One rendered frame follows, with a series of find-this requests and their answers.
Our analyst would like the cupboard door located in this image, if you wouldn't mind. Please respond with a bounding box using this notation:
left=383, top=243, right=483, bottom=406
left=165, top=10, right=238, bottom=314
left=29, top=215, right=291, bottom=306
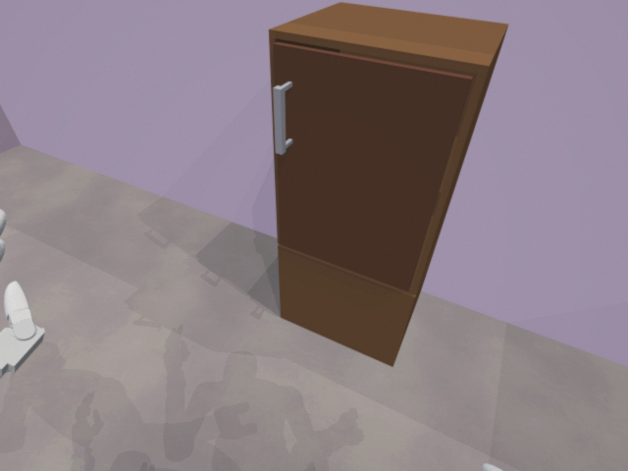
left=273, top=42, right=473, bottom=291

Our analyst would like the handle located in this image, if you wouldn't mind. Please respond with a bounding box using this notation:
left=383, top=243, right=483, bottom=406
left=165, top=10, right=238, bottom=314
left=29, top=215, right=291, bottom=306
left=273, top=81, right=292, bottom=155

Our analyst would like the robot left hand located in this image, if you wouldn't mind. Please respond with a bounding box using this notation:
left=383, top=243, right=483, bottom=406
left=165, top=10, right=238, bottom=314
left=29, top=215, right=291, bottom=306
left=0, top=209, right=45, bottom=379

